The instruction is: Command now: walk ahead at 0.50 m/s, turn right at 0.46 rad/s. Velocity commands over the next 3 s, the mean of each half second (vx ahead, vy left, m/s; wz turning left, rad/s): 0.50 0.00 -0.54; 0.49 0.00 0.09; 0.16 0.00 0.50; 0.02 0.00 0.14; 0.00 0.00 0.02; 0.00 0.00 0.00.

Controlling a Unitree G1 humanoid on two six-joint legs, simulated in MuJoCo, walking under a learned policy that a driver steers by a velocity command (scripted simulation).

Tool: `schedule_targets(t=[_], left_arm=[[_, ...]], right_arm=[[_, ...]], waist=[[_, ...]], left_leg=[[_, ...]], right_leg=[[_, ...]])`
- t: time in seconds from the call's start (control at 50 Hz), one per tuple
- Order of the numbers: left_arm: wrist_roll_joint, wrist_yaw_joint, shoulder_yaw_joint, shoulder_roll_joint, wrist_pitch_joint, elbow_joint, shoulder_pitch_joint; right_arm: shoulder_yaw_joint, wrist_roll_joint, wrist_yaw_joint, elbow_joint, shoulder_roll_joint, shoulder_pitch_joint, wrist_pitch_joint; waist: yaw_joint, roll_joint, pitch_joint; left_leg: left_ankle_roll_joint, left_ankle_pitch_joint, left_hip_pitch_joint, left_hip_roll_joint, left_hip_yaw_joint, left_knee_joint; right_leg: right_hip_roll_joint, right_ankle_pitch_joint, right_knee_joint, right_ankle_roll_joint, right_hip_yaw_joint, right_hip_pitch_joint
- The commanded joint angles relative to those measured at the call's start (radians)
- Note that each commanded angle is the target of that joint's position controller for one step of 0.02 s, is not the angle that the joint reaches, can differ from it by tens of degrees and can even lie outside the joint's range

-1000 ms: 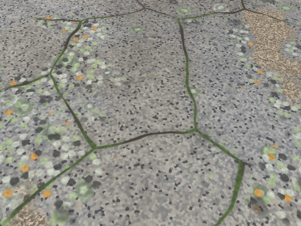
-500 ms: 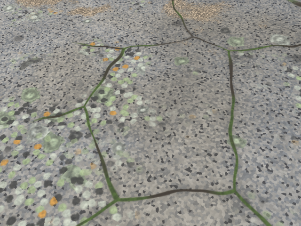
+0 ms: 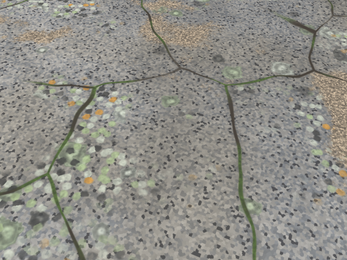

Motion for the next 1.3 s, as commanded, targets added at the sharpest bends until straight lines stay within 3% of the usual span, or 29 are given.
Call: schedule_targets(t=[0.02,0.14,0.22,0.28,0.3,0.32,0.34,0.36,0.38,0.42,0.46,0.5,0.66,0.74,0.8,0.84,0.86,0.88,0.9,0.92,0.94,0.96,0.98,1.0,1.02,1.06,1.12,1.2,1.3], left_arm=[[0.004,-0.015,0.005,0.016,0.009,-0.057,-0.006],[0.006,-0.035,-0.016,-0.008,0.003,-0.137,-0.216],[0.013,-0.042,-0.02,0.003,0.0,-0.181,-0.298],[0.015,-0.029,-0.006,0.028,0.001,-0.17,-0.221],[0.015,-0.023,0.006,0.047,-0.004,-0.147,-0.135],[0.022,-0.011,0.024,0.074,-0.014,-0.101,0.011],[0.032,0.005,0.056,0.166,-0.017,-0.068,0.151],[0.007,0.012,0.082,0.271,-0.005,-0.094,0.09],[-0.012,0.017,0.079,0.253,0.008,-0.101,0.11],[-0.018,0.029,0.053,0.154,0.0,-0.084,0.023],[-0.024,0.034,0.036,0.109,-0.018,-0.093,-0.039],[-0.03,0.028,0.034,0.114,-0.039,-0.089,-0.022],[-0.02,0.023,0.017,0.111,-0.068,-0.031,0.124],[-0.003,0.036,0.006,0.106,-0.071,-0.001,0.166],[0.007,0.052,0.0,0.114,-0.072,0.013,0.143],[0.011,0.061,0.001,0.134,-0.073,0.016,0.115],[0.016,0.063,0.002,0.145,-0.068,0.017,0.106],[0.009,0.064,0.003,0.155,-0.064,0.01,0.083],[-0.009,0.062,-0.01,0.128,-0.072,-0.035,0.077],[-0.013,0.043,-0.017,0.066,-0.079,-0.062,0.139],[0.012,0.04,-0.012,0.11,-0.082,-0.068,0.062],[-0.003,0.035,-0.014,0.11,-0.094,-0.093,0.01],[-0.003,0.036,-0.016,0.107,-0.097,-0.098,-0.01],[0.005,0.039,-0.016,0.101,-0.084,-0.102,-0.009],[0.013,0.038,-0.02,0.09,-0.063,-0.105,0.013],[0.016,0.039,-0.025,0.067,-0.033,-0.115,0.024],[0.01,0.041,-0.029,0.06,-0.013,-0.145,-0.026],[0.002,0.043,-0.032,0.069,-0.002,-0.188,-0.138],[-0.01,0.053,-0.035,0.094,-0.008,-0.224,-0.226]], right_arm=[[-0.025,0.005,-0.004,-0.031,-0.099,0.026,-0.025],[-0.027,0.001,-0.008,0.011,-0.109,0.09,-0.019],[-0.034,-0.002,-0.018,0.045,-0.133,0.149,-0.003],[-0.044,-0.006,-0.027,0.052,-0.174,0.137,0.017],[-0.048,-0.007,-0.027,0.051,-0.189,0.134,0.028],[-0.049,-0.002,-0.024,0.043,-0.195,0.121,0.037],[-0.04,-0.004,-0.02,0.011,-0.16,0.122,0.034],[-0.029,0.009,0.002,-0.07,-0.078,0.115,0.023],[-0.038,-0.004,0.006,-0.097,-0.153,-0.012,0.009],[-0.028,0.012,0.007,-0.095,-0.123,-0.02,-0.011],[-0.027,-0.022,0.007,-0.086,-0.112,0.012,0.021],[-0.026,-0.034,0.014,-0.09,-0.1,0.021,0.053],[-0.013,-0.009,0.035,-0.143,-0.082,-0.203,0.061],[-0.005,-0.003,0.045,-0.171,-0.078,-0.298,0.055],[-0.007,-0.003,0.05,-0.175,-0.083,-0.286,0.05],[-0.017,-0.006,0.039,-0.144,-0.1,-0.183,0.05],[-0.028,-0.008,0.033,-0.11,-0.121,-0.072,0.046],[-0.041,-0.018,0.027,-0.064,-0.141,0.079,0.038],[-0.071,-0.037,0.015,-0.039,-0.235,0.221,0.039],[-0.087,-0.026,0.017,-0.042,-0.295,0.196,0.044],[-0.081,0.02,0.028,-0.036,-0.251,0.145,0.048],[-0.073,0.02,0.026,-0.056,-0.217,0.067,0.052],[-0.061,0.015,0.025,-0.062,-0.17,0.026,0.052],[-0.054,0.018,0.021,-0.062,-0.149,0.011,0.048],[-0.048,0.022,0.019,-0.059,-0.136,0.002,0.044],[-0.053,0.022,0.02,-0.054,-0.166,0.016,0.033],[-0.061,0.017,0.015,-0.058,-0.194,0.034,0.043],[-0.065,0.02,0.002,-0.059,-0.194,0.086,0.072],[-0.075,0.003,-0.015,-0.074,-0.205,0.113,0.1]], waist=[[0.012,0.107,0.018],[-0.029,0.107,0.061],[-0.049,0.105,0.072],[-0.001,0.143,0.005],[0.035,0.145,-0.048],[0.103,0.111,-0.13],[0.153,0.01,-0.231],[0.078,-0.235,-0.295],[0.127,-0.03,-0.26],[0.038,0.077,-0.055],[-0.025,0.064,-0.031],[-0.04,0.051,-0.04],[0.05,-0.01,0.011],[0.079,-0.008,0.054],[0.049,-0.012,0.063],[-0.002,-0.041,0.001],[-0.05,-0.046,-0.06],[-0.125,-0.025,-0.132],[-0.171,0.082,-0.236],[-0.084,0.282,-0.291],[-0.085,0.125,-0.238],[-0.059,0.093,-0.099],[-0.032,0.024,-0.034],[-0.005,0.009,-0.008],[0.02,0.022,-0.022],[0.036,0.05,-0.05],[0.027,0.082,-0.073],[-0.026,0.117,-0.096],[-0.065,0.128,-0.07]], left_leg=[[0.079,0.185,0.04,0.279,-0.151,-0.204],[0.063,0.316,0.087,0.258,0.001,-0.19],[0.051,0.487,0.218,0.294,0.055,-0.122],[0.036,0.917,0.28,0.303,0.101,0.088],[0.036,0.968,0.274,0.303,0.106,0.236],[0.016,0.86,0.189,0.288,0.121,0.457],[-0.016,0.484,-0.039,0.256,0.119,0.759],[-0.085,-0.347,-0.5,0.007,0.027,1.132],[-0.076,-0.293,-0.616,0.042,-0.168,1.154],[-0.067,-0.148,-0.565,0.128,-0.183,0.98],[-0.088,-0.137,-0.443,0.152,-0.191,0.871],[-0.109,-0.131,-0.417,0.146,-0.176,0.814],[-0.078,0.182,-0.523,0.143,-0.121,0.464],[-0.034,0.194,-0.545,0.102,-0.105,0.35],[0.012,0.111,-0.466,0.044,-0.09,0.272],[0.053,0.018,-0.323,-0.024,-0.048,0.258],[0.076,-0.014,-0.213,-0.055,-0.043,0.232],[0.108,0.031,-0.021,-0.055,-0.068,0.158],[0.198,-0.02,0.252,0.144,-0.345,0.143],[0.351,0.097,0.452,0.378,-0.858,0.053],[0.332,0.044,0.4,0.342,-0.851,0.006],[0.309,0.161,0.246,0.329,-0.706,-0.017],[0.278,0.367,0.135,0.288,-0.609,-0.028],[0.254,0.557,0.058,0.25,-0.53,-0.025],[0.235,0.663,0.004,0.214,-0.461,-0.03],[0.22,0.819,-0.036,0.176,-0.398,-0.019],[0.181,0.867,-0.051,0.122,-0.357,0.001],[0.105,0.807,0.01,0.096,-0.392,0.048],[0.109,0.76,0.116,0.131,-0.513,0.124]], right_leg=[[-0.046,0.107,0.002,0.017,0.021,-0.135],[-0.025,0.273,-0.306,0.014,-0.066,-0.123],[0.006,0.187,-0.427,-0.038,-0.129,-0.096],[0.099,0.02,-0.46,-0.101,-0.185,0.05],[0.136,-0.022,-0.486,-0.127,-0.186,0.148],[0.162,0.012,-0.572,-0.16,-0.165,0.346],[-0.012,-0.091,-0.617,-0.214,0.079,0.601],[-0.273,-0.075,-0.749,-0.376,0.662,0.868],[-0.275,0.027,-0.813,-0.365,0.659,0.839],[-0.211,0.255,-0.83,-0.292,0.417,0.579],[-0.121,0.377,-0.851,-0.246,0.292,0.437],[-0.083,0.433,-0.864,-0.247,0.253,0.396],[-0.063,0.528,-0.93,-0.122,0.118,0.525],[-0.104,0.555,-0.944,-0.112,0.065,0.63],[-0.134,0.736,-0.895,-0.096,0.011,0.675],[-0.139,1.068,-0.742,-0.074,-0.029,0.698],[-0.136,1.148,-0.588,-0.066,-0.044,0.698],[-0.114,1.062,-0.375,-0.052,-0.077,0.612],[-0.051,0.729,-0.039,-0.021,-0.124,0.348],[0.173,-0.241,0.289,0.016,-0.083,-0.027],[0.106,-0.202,0.325,-0.003,0.077,-0.115],[0.06,-0.118,0.282,0.004,0.07,-0.135],[0.031,-0.086,0.221,0.015,0.055,-0.1],[0.017,-0.09,0.18,0.035,0.048,-0.057],[0.009,-0.094,0.134,0.057,0.045,-0.003],[0.019,-0.09,0.059,0.088,0.022,0.034],[0.032,-0.011,-0.067,0.114,-0.007,0.022],[0.041,0.098,-0.198,0.117,0.001,-0.007],[0.064,0.043,-0.321,0.098,0.041,-0.047]])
